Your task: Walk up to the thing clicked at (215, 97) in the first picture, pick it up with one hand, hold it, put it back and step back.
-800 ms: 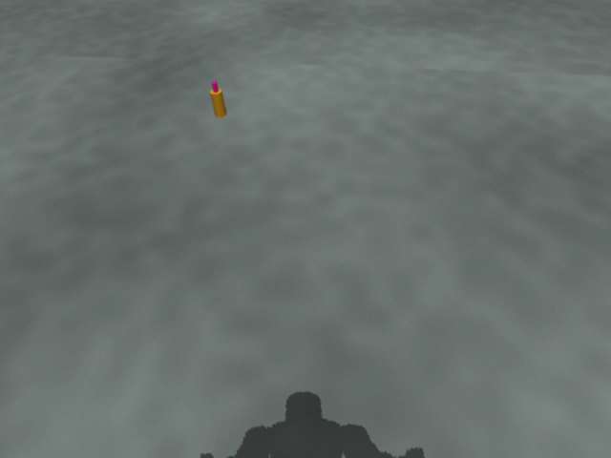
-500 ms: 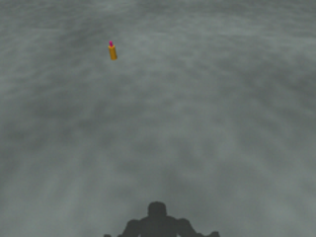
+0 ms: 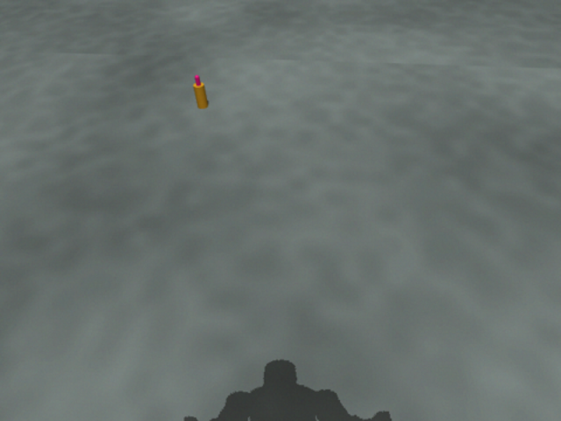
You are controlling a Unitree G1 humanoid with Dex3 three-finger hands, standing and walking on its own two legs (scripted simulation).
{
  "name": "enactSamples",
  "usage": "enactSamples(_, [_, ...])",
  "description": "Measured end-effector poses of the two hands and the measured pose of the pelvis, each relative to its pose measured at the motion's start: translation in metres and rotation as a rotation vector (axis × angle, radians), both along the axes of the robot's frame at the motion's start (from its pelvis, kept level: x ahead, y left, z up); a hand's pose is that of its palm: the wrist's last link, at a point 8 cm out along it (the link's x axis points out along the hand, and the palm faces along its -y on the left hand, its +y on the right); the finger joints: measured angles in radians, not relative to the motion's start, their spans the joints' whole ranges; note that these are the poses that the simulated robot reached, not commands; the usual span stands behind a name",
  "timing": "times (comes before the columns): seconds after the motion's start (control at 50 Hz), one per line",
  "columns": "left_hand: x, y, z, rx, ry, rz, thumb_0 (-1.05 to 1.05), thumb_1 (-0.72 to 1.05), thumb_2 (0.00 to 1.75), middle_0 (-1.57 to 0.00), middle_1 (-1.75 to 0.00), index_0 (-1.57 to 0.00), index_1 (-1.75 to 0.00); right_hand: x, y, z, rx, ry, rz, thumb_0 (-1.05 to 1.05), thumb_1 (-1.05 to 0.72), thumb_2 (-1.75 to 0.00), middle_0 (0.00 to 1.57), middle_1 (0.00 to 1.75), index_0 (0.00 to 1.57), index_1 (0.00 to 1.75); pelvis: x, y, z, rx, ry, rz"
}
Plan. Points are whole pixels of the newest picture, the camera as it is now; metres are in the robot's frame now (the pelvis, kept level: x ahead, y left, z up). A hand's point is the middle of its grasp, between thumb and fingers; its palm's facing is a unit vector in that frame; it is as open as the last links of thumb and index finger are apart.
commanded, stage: stand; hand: left
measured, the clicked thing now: (199, 91) +2.21 +0.54 -0.67
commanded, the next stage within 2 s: walk up in 0.32 s
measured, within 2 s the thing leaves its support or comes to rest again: neither
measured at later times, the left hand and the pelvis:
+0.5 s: hand out of the picture +0.07 +0.29 -0.14, palm faces +0.08 -0.93 -0.36, open 7.4 cm; pelvis +0.02 +0.02 +0.00, yaw +3 degrees
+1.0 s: hand (65, 341) +0.32 +0.42 -0.15, palm faces +0.03 -0.96 -0.28, open 7.4 cm; pelvis +0.25 +0.15 +0.00, yaw +6 degrees
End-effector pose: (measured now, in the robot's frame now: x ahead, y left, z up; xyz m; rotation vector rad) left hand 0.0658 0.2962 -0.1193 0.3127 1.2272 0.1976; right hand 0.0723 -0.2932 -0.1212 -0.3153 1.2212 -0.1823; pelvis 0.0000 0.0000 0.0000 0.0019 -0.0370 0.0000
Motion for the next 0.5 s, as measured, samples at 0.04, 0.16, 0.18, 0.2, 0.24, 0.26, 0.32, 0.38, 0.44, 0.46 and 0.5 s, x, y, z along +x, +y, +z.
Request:
enactSamples(0.04, [0.0, 0.0, 0.0, 0.0, 0.0, -0.001, 0.01, 0.91, 0.9, -0.2, -0.3, -0.2, -0.29, 0.0, 0.0, 0.0, 0.0, 0.0, 0.0, 0.0, -0.9, -0.9, 0.2, 0.3, 0.2, 0.3, 0.0, 0.0, 0.0, 0.0, 0.0, 0.0])
enactSamples(0.16, [0.0, 0.0, 0.0, 0.0, 0.001, -0.002, 0.0, 0.91, 0.9, -0.2, -0.3, -0.2, -0.29, -0.001, -0.001, 0.0, 0.0, 0.003, -0.002, 0.0, -0.9, -0.9, 0.2, 0.3, 0.2, 0.3, 0.0, 0.0, 0.0, 0.0, 0.0, -0.001])
enactSamples(0.18, [0.0, 0.0, 0.0, 0.0, 0.001, -0.001, 0.01, 0.91, 0.9, -0.2, -0.3, -0.2, -0.29, -0.002, -0.001, 0.0, 0.0, 0.004, -0.002, 0.0, -0.9, -0.9, 0.2, 0.3, 0.2, 0.3, 0.0, -0.001, 0.0, 0.0, 0.0, -0.001])
enactSamples(0.2, [0.0, 0.0, 0.0, 0.0, 0.002, -0.001, 0.01, 0.91, 0.9, -0.2, -0.3, -0.2, -0.29, -0.002, -0.001, 0.0, -0.001, 0.005, -0.003, 0.0, -0.9, -0.9, 0.2, 0.3, 0.2, 0.3, 0.0, -0.001, 0.0, 0.0, 0.0, -0.001])
enactSamples(0.24, [0.0, 0.0, 0.0, -0.001, 0.002, -0.001, 0.01, 0.91, 0.9, -0.2, -0.3, -0.2, -0.29, -0.003, -0.001, 0.0, -0.001, 0.007, -0.004, 0.0, -0.9, -0.9, 0.2, 0.3, 0.2, 0.3, 0.0, -0.001, 0.0, 0.0, 0.001, -0.001])
enactSamples(0.26, [0.0, 0.0, 0.0, -0.001, 0.003, 0.0, 0.01, 0.91, 0.9, -0.2, -0.3, -0.2, -0.29, -0.003, -0.001, 0.0, -0.001, 0.009, -0.004, 0.0, -0.9, -0.9, 0.2, 0.3, 0.2, 0.3, 0.0, -0.001, 0.0, 0.0, 0.001, -0.001])
enactSamples(0.32, [0.0, -0.001, 0.0, 0.0, 0.004, -0.002, 0.01, 0.91, 0.9, -0.2, -0.3, -0.2, -0.29, -0.004, -0.001, 0.0, 0.0, 0.011, -0.007, 0.0, -0.9, -0.9, 0.2, 0.3, 0.2, 0.3, 0.001, -0.001, 0.0, 0.0, 0.001, -0.001])
enactSamples(0.38, [0.001, 0.004, 0.002, -0.019, -0.032, 0.006, 0.01, 0.91, 0.9, -0.2, -0.3, -0.21, -0.29, -0.002, -0.005, 0.001, 0.017, -0.001, 0.004, 0.0, -0.9, -0.9, 0.2, 0.3, 0.2, 0.3, 0.004, -0.001, -0.001, -0.007, 0.017, 0.017])
enactSamples(0.44, [-0.003, 0.019, 0.008, -0.008, -0.08, 0.039, 0.01, 0.9, 0.9, -0.21, -0.3, -0.21, -0.3, 0.011, -0.01, 0.006, -0.003, 0.016, 0.043, 0.01, -0.9, -0.9, 0.2, 0.3, 0.2, 0.3, 0.011, 0.004, -0.002, -0.009, 0.033, 0.046])
enactSamples(0.46, [-0.005, 0.026, 0.01, 0.0, -0.086, 0.051, 0.0, 0.9, 0.9, -0.21, -0.3, -0.21, -0.3, 0.018, -0.01, 0.009, -0.01, 0.016, 0.057, 0.01, -0.9, -0.9, 0.2, 0.3, 0.2, 0.3, 0.014, 0.007, -0.001, -0.006, 0.034, 0.05])
enactSamples(0.5, [-0.012, 0.041, 0.014, 0.02, -0.079, 0.072, 0.0, 0.9, 0.9, -0.21, -0.3, -0.21, -0.3, 0.037, -0.01, 0.015, -0.021, -0.002, 0.08, 0.01, -0.9, -0.9, 0.2, 0.3, 0.2, 0.3, 0.022, 0.015, 0.0, -0.007, 0.029, 0.056])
